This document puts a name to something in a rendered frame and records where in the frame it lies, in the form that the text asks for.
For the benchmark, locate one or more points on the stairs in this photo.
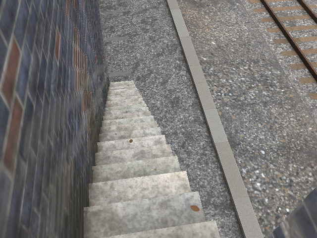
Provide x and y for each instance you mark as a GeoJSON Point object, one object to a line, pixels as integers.
{"type": "Point", "coordinates": [138, 189]}

